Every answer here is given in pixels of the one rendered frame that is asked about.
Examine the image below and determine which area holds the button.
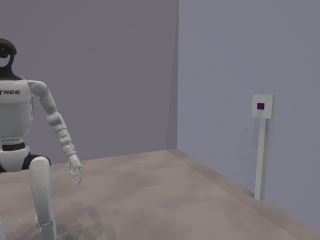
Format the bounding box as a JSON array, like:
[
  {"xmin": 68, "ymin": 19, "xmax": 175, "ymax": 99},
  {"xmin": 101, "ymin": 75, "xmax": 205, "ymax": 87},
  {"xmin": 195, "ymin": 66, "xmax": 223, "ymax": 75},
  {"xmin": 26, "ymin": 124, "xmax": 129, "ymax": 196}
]
[{"xmin": 257, "ymin": 103, "xmax": 265, "ymax": 110}]

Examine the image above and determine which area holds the robot head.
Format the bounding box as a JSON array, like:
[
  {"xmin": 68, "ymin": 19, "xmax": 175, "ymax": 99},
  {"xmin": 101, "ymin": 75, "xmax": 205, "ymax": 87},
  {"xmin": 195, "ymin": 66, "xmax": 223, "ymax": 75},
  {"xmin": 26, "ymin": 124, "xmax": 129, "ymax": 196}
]
[{"xmin": 0, "ymin": 38, "xmax": 24, "ymax": 81}]

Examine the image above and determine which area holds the robot left forearm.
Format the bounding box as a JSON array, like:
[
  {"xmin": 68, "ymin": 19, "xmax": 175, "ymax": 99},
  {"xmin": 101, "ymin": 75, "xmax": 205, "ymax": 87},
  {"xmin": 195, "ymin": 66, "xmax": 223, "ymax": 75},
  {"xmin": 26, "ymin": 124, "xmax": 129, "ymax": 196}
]
[{"xmin": 54, "ymin": 113, "xmax": 77, "ymax": 157}]

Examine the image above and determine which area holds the robot left shin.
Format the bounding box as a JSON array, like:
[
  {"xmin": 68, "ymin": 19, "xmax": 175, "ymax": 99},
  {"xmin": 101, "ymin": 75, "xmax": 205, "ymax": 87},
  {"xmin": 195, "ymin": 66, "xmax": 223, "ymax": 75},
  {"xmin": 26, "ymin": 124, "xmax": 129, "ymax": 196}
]
[{"xmin": 40, "ymin": 209, "xmax": 57, "ymax": 240}]

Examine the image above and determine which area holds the robot left upper arm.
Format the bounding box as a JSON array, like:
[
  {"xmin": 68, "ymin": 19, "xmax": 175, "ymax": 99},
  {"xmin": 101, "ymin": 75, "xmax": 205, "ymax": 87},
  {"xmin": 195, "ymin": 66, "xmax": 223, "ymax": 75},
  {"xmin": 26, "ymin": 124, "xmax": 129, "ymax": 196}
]
[{"xmin": 27, "ymin": 80, "xmax": 62, "ymax": 126}]

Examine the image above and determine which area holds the panel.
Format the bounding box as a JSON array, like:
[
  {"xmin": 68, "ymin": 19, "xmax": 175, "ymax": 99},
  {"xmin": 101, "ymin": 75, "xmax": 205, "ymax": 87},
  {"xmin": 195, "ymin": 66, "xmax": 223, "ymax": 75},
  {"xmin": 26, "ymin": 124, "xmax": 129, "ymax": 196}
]
[{"xmin": 251, "ymin": 94, "xmax": 276, "ymax": 202}]

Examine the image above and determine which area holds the robot left hand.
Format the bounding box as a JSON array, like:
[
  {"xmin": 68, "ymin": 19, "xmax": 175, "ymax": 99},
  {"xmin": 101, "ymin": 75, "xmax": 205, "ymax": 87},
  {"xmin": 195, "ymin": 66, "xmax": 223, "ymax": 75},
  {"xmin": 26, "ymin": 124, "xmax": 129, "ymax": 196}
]
[{"xmin": 64, "ymin": 154, "xmax": 83, "ymax": 186}]

